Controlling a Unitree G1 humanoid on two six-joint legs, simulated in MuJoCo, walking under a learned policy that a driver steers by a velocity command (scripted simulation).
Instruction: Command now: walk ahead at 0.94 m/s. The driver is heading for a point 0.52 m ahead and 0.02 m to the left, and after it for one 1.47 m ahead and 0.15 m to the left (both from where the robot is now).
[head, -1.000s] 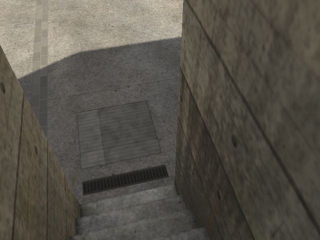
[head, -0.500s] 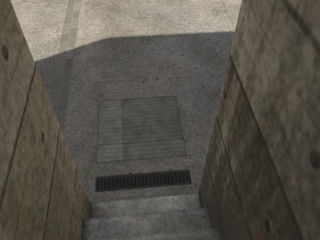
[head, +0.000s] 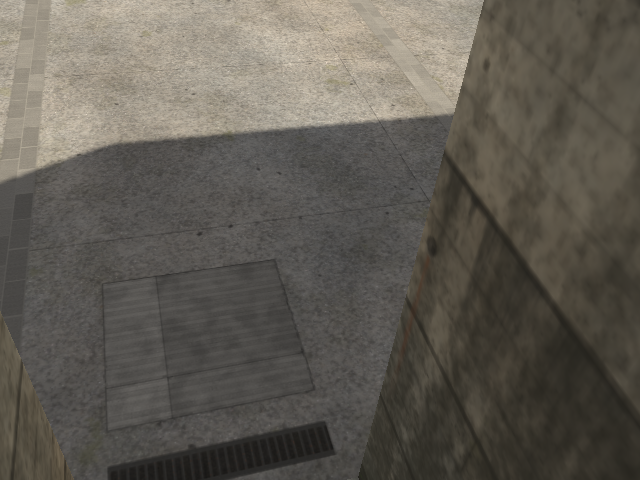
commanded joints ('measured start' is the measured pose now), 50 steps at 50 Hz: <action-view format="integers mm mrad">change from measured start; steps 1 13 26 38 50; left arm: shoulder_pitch -116 180 598 865 346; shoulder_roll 38 65 -15 292 199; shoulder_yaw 2 -15 -28 105 -47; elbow -53 2 -22 131 41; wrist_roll -21 111 100 24 -22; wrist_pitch -24 -166 -32 5 -111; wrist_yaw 12 37 -86 -76 -76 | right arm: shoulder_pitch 12 -86 -316 -98 -98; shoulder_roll -184 -42 -130 -221 -129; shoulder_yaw -48 -32 -35 -71 -1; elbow -16 -97 -197 -53 -217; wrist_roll -41 -200 -180 -89 -40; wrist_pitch -15 13 -22 45 83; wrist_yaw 17 184 122 190 204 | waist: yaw -5 -15 330 304 28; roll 148 -44 9 -373 9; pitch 245 56 269 -241 77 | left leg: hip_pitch -171 116 -1009 -647 -143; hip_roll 173 216 365 19 216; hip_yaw -326 17 -132 4 28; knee -179 -143 -492 855 -24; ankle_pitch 715 1660 919 141 862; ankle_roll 48 -116 71 -171 -324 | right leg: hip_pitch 106 -461 142 1256 -153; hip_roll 43 54 -165 -242 -134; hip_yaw -26 -161 -54 -60 88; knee -75 43 473 -261 -334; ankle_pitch -55 -780 -65 412 -742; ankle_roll -17 -163 -69 -306 -131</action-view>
